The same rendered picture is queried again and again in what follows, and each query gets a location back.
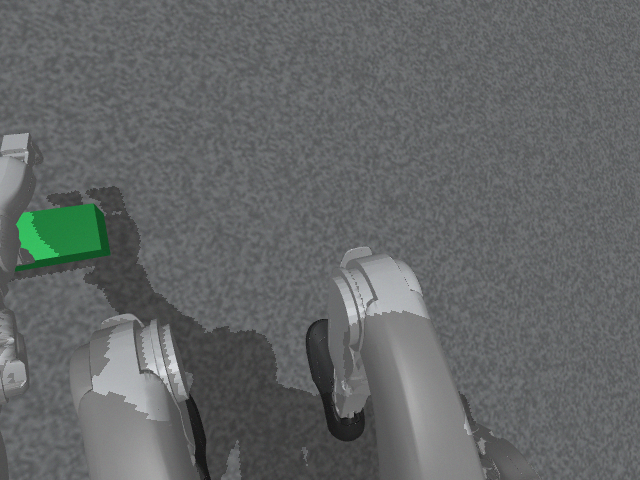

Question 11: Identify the left robot arm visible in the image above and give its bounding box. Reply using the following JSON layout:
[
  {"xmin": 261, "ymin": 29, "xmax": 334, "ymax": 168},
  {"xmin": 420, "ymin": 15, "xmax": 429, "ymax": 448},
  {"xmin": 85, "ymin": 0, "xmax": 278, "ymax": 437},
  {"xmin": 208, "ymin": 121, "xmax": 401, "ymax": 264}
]
[{"xmin": 0, "ymin": 215, "xmax": 30, "ymax": 480}]

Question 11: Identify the left robot hand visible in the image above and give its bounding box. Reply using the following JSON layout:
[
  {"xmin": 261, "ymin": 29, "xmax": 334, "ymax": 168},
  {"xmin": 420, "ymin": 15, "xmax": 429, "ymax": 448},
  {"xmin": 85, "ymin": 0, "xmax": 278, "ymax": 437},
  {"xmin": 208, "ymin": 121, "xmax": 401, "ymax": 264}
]
[{"xmin": 0, "ymin": 133, "xmax": 43, "ymax": 266}]

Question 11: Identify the right robot foot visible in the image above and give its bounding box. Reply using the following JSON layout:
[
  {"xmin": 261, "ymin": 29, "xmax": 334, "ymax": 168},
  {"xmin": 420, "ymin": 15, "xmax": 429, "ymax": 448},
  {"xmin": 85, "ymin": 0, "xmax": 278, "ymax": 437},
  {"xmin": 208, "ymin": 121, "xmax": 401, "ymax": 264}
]
[{"xmin": 306, "ymin": 319, "xmax": 365, "ymax": 442}]

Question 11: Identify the right robot hand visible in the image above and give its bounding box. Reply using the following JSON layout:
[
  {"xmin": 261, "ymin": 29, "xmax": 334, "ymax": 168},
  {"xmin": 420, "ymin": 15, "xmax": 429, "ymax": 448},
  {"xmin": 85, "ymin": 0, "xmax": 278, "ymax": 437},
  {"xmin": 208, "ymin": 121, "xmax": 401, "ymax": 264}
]
[{"xmin": 470, "ymin": 423, "xmax": 542, "ymax": 480}]

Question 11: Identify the left robot foot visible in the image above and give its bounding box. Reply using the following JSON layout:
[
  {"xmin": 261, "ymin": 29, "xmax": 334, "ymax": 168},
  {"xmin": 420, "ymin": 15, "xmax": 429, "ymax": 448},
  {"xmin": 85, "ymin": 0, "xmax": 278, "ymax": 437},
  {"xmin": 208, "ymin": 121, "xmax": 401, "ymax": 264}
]
[{"xmin": 185, "ymin": 394, "xmax": 211, "ymax": 480}]

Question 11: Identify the carton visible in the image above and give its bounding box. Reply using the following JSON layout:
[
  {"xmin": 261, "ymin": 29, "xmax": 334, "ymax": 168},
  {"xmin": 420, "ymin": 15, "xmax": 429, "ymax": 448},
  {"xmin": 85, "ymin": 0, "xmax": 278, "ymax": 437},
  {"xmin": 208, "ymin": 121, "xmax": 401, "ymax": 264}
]
[{"xmin": 15, "ymin": 203, "xmax": 111, "ymax": 272}]

